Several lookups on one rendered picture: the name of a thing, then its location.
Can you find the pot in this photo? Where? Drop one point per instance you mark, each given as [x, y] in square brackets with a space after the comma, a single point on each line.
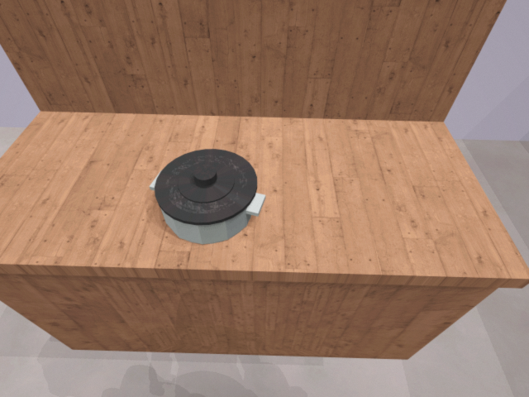
[218, 232]

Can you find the knob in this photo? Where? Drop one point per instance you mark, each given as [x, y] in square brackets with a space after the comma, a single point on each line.
[205, 175]

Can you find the lid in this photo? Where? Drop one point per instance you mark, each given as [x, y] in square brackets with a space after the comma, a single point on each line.
[180, 197]

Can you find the table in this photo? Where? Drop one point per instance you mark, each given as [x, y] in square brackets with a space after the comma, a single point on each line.
[374, 237]

